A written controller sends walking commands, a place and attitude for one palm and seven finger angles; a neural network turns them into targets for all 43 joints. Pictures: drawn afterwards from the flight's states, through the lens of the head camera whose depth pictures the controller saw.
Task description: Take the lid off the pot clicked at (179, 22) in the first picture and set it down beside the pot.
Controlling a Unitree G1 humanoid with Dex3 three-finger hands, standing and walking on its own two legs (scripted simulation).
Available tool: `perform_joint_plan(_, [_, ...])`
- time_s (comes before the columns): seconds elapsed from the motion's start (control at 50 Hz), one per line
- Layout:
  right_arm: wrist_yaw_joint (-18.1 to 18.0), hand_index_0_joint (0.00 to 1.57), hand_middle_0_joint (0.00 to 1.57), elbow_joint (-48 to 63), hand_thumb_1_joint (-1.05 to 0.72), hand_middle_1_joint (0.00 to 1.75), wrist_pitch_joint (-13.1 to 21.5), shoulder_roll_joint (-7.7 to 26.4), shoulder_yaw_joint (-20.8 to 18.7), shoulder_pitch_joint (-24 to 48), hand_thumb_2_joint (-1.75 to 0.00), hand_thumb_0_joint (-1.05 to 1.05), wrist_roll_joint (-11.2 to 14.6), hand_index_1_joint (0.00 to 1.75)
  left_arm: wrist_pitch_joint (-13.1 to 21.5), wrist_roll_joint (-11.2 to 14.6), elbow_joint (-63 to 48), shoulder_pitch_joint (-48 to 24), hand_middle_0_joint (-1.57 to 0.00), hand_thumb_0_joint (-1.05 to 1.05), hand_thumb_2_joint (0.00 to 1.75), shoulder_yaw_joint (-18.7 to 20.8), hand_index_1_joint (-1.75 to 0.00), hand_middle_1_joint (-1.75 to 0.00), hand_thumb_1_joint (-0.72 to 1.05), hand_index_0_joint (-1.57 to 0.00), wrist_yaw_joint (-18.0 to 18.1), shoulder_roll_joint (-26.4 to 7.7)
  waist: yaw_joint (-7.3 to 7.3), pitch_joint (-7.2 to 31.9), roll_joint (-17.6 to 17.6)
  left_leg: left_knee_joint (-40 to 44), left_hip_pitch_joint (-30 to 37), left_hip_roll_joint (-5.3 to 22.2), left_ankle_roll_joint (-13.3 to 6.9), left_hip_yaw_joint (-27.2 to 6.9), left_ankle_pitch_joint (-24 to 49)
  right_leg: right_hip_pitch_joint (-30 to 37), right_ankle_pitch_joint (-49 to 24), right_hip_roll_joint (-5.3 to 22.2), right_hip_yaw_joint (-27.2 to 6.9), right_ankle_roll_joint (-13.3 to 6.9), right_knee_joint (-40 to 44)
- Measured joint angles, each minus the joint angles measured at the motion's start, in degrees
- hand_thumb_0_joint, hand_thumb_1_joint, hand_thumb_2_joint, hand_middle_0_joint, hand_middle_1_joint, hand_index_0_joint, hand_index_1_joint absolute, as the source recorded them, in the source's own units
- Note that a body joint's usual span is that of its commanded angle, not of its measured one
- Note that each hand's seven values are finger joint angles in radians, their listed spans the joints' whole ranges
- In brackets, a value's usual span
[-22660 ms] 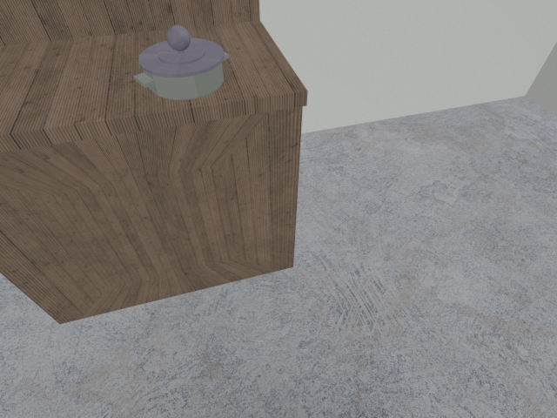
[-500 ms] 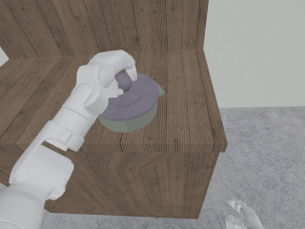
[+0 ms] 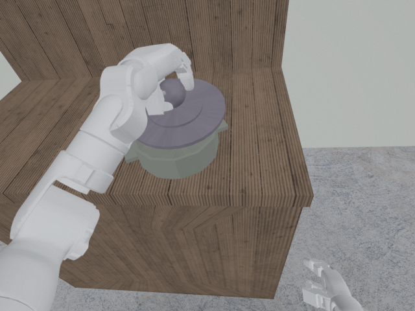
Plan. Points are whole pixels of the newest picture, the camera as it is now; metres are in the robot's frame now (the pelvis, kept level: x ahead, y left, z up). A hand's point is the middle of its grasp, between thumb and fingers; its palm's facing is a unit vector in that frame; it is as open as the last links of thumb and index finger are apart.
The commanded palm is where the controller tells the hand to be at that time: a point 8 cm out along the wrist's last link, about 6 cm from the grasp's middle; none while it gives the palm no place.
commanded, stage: lift the lid straight up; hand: left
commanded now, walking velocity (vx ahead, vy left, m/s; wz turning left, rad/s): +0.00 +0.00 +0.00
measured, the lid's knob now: (171, 93) +0.45 +0.09 +0.22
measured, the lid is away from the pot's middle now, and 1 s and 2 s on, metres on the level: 0.02 0.02 0.08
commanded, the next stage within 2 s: move the lid sideways beside the pot in 1.32 s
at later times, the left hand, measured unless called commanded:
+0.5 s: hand (150, 67) +0.43 +0.11 +0.29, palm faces -0.10 -0.10 -0.99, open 8.4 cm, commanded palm +0.39 +0.12 +0.36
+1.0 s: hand (137, 44) +0.43 +0.12 +0.32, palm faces -0.04 -0.09 -0.99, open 8.4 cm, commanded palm +0.40 +0.13 +0.40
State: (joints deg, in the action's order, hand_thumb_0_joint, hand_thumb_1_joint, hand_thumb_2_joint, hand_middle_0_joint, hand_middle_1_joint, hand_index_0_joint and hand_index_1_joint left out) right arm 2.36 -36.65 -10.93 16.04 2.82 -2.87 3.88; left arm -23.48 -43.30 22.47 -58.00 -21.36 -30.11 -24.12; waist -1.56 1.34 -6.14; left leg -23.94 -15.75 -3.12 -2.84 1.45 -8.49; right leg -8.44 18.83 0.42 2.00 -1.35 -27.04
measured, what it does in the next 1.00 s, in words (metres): stands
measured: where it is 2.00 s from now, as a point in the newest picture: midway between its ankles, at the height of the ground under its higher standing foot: outside the picture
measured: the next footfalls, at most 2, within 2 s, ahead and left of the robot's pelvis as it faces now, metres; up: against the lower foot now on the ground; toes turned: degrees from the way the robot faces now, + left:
none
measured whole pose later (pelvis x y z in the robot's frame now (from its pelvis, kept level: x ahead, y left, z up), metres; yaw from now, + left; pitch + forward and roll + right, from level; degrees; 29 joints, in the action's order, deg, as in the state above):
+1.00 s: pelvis +0.00 +0.02 +0.00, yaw +0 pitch +1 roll +0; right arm 1.3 -36.1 -8.5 16.3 3.3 -4.8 4.6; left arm -25.9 -44.8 28.0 -72.6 -20.3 -33.9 -27.0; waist -1.6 1.3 -5.6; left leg -22.9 -16.5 -4.1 -4.1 1.7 -7.7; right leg -9.0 17.9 1.3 1.8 -0.2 -25.9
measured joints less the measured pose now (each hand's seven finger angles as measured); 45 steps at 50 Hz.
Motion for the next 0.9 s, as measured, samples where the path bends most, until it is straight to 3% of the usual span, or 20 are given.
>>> perform_joint_plan(0.46, [-1.1, 0.2, 0.2, -0.1, -0.91, 0.3, 1.5, 0.0, 0.6, -1.5, -0.9, 0.01, 0.3, 0.3, -0.2, -0.5, 5.2, -7.7, -0.79, -0.01, 1.18, 1.4, -0.67, -0.67, -0.03, -0.75, -1.5, -2.0, 0.55, -0.2, 0.5, 0.7, -0.3, -0.1, -0.3, 0.3, 0.9, -0.6, -0.7, 0.1, -0.4, 0.3, 0.0])
perform_joint_plan(0.9, [-1.1, 0.2, 0.2, 0.5, -0.91, 0.3, 2.6, 0.1, 0.5, -1.8, -0.9, 0.01, 0.5, 0.3, -1.6, -1.3, 6.1, -13.9, -0.79, -0.01, 1.18, 1.6, -0.67, -0.68, -0.03, -0.75, -3.3, -2.9, 0.17, -0.2, 0.7, 1.1, -0.7, -0.7, -1.0, 0.3, 1.0, -0.8, -1.0, 0.7, -0.3, 1.0, 1.0])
